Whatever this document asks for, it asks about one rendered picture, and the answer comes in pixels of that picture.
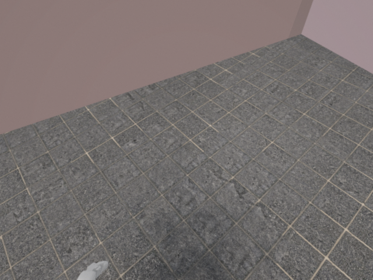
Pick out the left robot hand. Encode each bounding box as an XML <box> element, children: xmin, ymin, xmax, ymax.
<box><xmin>77</xmin><ymin>261</ymin><xmax>108</xmax><ymax>280</ymax></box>

